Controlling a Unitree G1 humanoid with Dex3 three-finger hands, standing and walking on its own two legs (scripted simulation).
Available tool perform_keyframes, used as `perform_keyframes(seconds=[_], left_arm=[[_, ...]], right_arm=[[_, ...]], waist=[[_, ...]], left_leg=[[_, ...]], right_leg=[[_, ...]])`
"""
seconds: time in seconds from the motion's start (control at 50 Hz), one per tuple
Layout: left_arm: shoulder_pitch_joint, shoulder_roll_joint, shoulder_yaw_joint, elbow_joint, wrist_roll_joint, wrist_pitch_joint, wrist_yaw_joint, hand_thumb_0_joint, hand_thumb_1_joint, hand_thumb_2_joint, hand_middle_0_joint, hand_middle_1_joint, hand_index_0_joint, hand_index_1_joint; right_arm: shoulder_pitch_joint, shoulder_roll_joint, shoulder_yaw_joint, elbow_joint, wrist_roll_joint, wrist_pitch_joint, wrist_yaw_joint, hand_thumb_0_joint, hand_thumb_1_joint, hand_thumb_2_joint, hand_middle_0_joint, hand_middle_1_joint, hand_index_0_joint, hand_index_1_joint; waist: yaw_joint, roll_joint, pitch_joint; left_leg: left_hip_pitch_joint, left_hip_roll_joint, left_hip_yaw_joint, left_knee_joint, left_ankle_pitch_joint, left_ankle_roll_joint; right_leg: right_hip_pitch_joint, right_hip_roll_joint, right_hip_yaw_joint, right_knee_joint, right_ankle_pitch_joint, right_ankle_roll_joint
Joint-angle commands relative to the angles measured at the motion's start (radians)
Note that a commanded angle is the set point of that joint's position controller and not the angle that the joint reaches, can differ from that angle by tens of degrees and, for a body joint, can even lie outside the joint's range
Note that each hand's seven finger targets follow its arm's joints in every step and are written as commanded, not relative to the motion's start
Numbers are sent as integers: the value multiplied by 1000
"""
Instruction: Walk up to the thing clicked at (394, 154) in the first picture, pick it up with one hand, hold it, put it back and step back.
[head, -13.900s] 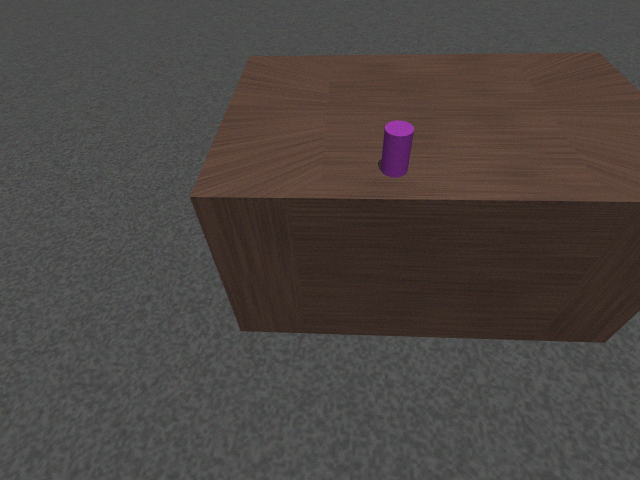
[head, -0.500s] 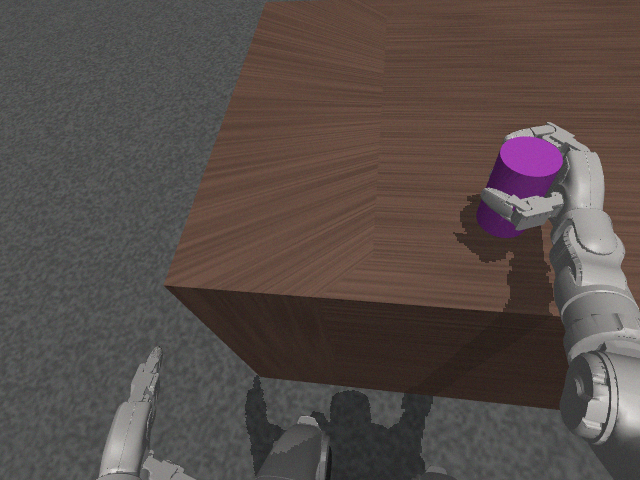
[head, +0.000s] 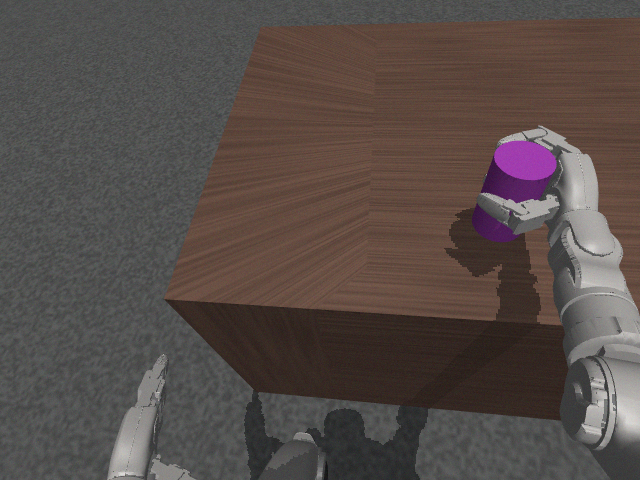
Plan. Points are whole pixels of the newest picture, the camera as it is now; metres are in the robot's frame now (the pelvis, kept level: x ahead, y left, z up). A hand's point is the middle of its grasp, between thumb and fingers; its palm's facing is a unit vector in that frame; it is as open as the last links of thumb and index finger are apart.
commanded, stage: lift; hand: right
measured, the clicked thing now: (509, 194) +0.48 -0.15 +0.07
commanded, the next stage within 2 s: hold in 1.22 s
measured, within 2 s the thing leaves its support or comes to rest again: neither
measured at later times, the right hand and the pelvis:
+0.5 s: hand (553, 186) +0.42 -0.16 +0.15, palm faces +0.01 +1.00 +0.00, open 9.7 cm; pelvis +0.02 +0.00 +0.03, yaw +0 degrees
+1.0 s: hand (592, 204) +0.36 -0.16 +0.19, palm faces +0.01 +1.00 -0.02, open 9.7 cm; pelvis +0.01 +0.00 +0.04, yaw -1 degrees
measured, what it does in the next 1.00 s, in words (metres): stands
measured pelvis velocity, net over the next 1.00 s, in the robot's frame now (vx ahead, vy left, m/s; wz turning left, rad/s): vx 0.01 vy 0.00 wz -0.01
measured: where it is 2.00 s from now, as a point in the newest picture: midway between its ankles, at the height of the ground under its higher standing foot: outside the picture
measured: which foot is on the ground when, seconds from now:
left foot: down 0.00-1.00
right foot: down 0.00-1.00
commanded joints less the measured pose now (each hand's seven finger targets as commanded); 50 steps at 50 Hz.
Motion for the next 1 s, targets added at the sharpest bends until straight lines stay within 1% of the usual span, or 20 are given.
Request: perform_keyframes(seconds=[0.0,0.1,0.12,0.14,0.16,0.18,0.22,0.28,0.32,0.36,0.38,0.46,0.56,0.6,0.66,0.68,0.72,0.86,0.88,0.98], left_arm=[[34,146,89,-130,-12,-53,13,0,-532,37,-45,-49,-55,-38],[2,147,92,-134,-19,-56,23,0,-535,39,-44,-47,-53,-39],[13,142,84,-105,-22,-51,25,0,-533,37,-43,-46,-52,-36],[14,161,112,-95,-25,-48,30,0,-538,41,-45,-47,-52,-40],[9,135,89,-95,-25,-48,29,0,-543,45,-45,-46,-49,-42],[1,171,125,-91,-28,-48,35,0,-534,38,-42,-44,-50,-35],[-10,122,73,-83,-32,-45,34,0,-542,44,-43,-44,-47,-39],[-44,123,77,-74,-41,-45,39,0,-544,46,-44,-45,-47,-41],[-44,144,95,-59,-42,-41,43,0,-540,42,-44,-44,-50,-39],[-26,149,103,-39,-46,-38,48,0,-539,40,-44,-44,-49,-38],[-26,120,78,-40,-47,-38,45,0,-539,39,-44,-44,-50,-38],[-4,148,111,7,-50,-36,55,0,-533,34,-42,-44,-51,-34],[-78,108,82,54,-51,-41,60,0,-528,28,-41,-43,-53,-30],[-104,146,107,19,-52,-45,69,0,-524,25,-40,-42,-53,-28],[-94,127,91,40,-50,-44,74,0,-522,23,-38,-41,-52,-27],[-104,95,57,63,-50,-45,72,0,-530,29,-39,-41,-49,-30],[-126,130,89,47,-50,-44,80,0,-527,27,-38,-40,-50,-28],[-130,102,75,125,-46,-47,74,0,-520,20,-38,-42,-53,-25],[-128,155,123,96,-45,-51,79,0,-519,19,-37,-41,-53,-24],[-153,84,62,146,-45,-66,71,0,-521,20,-37,-40,-52,-24]], right_arm=[[-515,-214,-26,-367,45,-81,0,0,-107,-1340,1280,1464,1331,1464],[-458,-168,0,-458,58,-52,-27,0,-93,-1328,1271,1454,1322,1454],[-446,-194,-17,-487,63,-48,-33,0,-93,-1327,1283,1460,1333,1460],[-370,-159,4,-430,61,-30,-36,0,-83,-1331,1272,1458,1325,1458],[-382,-141,21,-489,64,-26,-36,0,-84,-1332,1281,1463,1333,1463],[-375,-161,5,-518,68,-19,-39,0,-94,-1332,1288,1466,1338,1467],[-326,-110,44,-539,73,3,-34,0,-100,-1323,1287,1458,1336,1458],[-231,-71,70,-545,85,35,-24,0,-95,-1319,1276,1452,1327,1452],[-243,-121,41,-621,96,52,-27,0,-103,-1323,1281,1455,1331,1455],[-225,-114,47,-681,105,74,-28,0,-98,-1307,1274,1442,1323,1442],[-196,-73,73,-670,107,87,-26,0,-94,-1309,1267,1441,1318,1441],[-160,-87,64,-791,125,124,-22,0,-90,-1284,1258,1420,1306,1420],[-109,-53,93,-862,136,168,-28,0,-84,-1267,1247,1405,1294,1405],[-126,-100,66,-955,141,178,-34,0,-85,-1264,1253,1406,1299,1406],[-61,-56,98,-979,140,207,-36,0,-84,-1256,1251,1402,1295,1402],[-46,-61,91,-988,141,216,-40,0,-100,-1260,1260,1406,1304,1406],[-17,-98,57,-1002,146,232,-43,0,-94,-1266,1268,1415,1312,1416],[53,-72,76,-1064,145,286,-50,0,-112,-1280,1274,1426,1319,1426],[60,-80,64,-1092,148,293,-48,0,-107,-1282,1273,1428,1319,1429],[57,-58,78,-1148,154,312,-41,0,-91,-1293,1279,1441,1327,1441]], waist=[[-28,-125,-491],[-52,-82,-482],[-68,-88,-460],[-65,-77,-440],[-69,-74,-441],[-69,-59,-462],[-86,-53,-405],[-101,-18,-376],[-111,-22,-379],[-111,-21,-335],[-112,-25,-316],[-103,-8,-292],[-123,-21,-217],[-127,-4,-274],[-126,-2,-267],[-147,-18,-271],[-143,-2,-262],[-153,-27,-171],[-133,-9,-202],[-144,-21,-161]], left_leg=[[399,-31,14,-76,253,29],[476,-26,13,-104,283,28],[479,-29,16,-111,277,30],[478,-29,16,-118,279,29],[503,-25,12,-124,298,28],[519,-24,13,-125,313,29],[524,-25,17,-142,298,29],[545,-23,24,-156,303,27],[575,-16,17,-173,310,21],[563,-17,21,-190,301,21],[567,-15,21,-201,288,20],[564,-15,27,-220,310,17],[571,-5,20,-267,224,6],[603,-8,25,-265,266,9],[625,-9,30,-276,279,12],[639,-4,26,-280,283,12],[652,-5,30,-290,288,11],[647,-6,35,-325,245,8],[650,-10,36,-328,262,9],[652,-13,41,-347,221,9]], right_leg=[[185,27,5,-159,380,0],[202,32,-2,-185,393,-3],[208,29,0,-196,403,0],[218,31,-2,-203,403,-2],[218,33,-7,-208,410,-3],[230,31,-5,-215,419,-4],[233,29,-5,-237,416,-1],[258,27,-6,-261,424,-2],[269,31,-12,-270,411,-7],[296,28,-10,-293,410,-6],[301,31,-13,-301,391,-7],[359,26,-10,-321,420,-10],[358,32,-17,-351,312,-21],[398,25,-10,-359,363,-18],[411,23,-7,-371,378,-15],[411,28,-11,-372,381,-16],[416,26,-10,-379,384,-17],[412,26,-10,-414,346,-18],[442,23,-8,-419,363,-19],[439,19,-2,-439,335,-21]])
